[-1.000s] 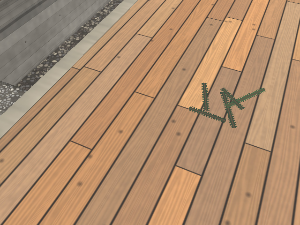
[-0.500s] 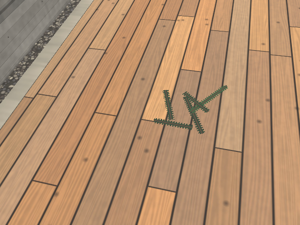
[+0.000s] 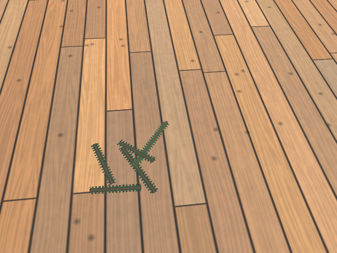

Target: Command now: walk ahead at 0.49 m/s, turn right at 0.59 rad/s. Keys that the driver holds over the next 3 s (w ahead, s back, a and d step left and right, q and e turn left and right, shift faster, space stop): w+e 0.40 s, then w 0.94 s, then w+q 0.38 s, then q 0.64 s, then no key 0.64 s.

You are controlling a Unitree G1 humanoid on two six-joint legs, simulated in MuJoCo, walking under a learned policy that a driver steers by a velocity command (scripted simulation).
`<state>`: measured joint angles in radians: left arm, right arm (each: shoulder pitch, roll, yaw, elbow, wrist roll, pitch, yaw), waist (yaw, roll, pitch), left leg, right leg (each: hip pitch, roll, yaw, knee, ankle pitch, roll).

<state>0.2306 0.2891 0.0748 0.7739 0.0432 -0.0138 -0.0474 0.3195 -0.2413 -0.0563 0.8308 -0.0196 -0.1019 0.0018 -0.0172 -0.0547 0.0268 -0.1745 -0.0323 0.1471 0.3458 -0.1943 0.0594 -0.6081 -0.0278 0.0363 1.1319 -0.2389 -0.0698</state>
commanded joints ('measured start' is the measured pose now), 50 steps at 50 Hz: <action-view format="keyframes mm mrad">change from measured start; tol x32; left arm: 1 -20 0 -9 -72 0 2 -16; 50 166 29 -29 84 0 -39 23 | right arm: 1 18 -76 -11 -35 2 -24 4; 37 -359 -82 13 -194 -9 60 36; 43 200 -250 -44 -56 -43 26 -13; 50 -4 -81 -3 -12 5 11 14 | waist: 1 22 118 14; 17 138 -126 -385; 50 40 121 -12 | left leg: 1 43 292 -172 -209 202 117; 14 237 302 106 286 887 43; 17 -549 27 -62 1099 -369 -69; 41 -114 -9 -62 163 43 49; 44 475 461 -903 -53 -85 258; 50 13 250 -375 -166 173 149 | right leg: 1 -120 -48 27 -37 104 11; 14 302 131 -194 -583 -15 -120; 17 991 -347 761 -813 -59 -357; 25 445 -100 182 -924 450 -202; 41 671 -121 105 -647 888 -85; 44 85 179 22 161 -269 -18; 50 104 -23 15 20 -34 -1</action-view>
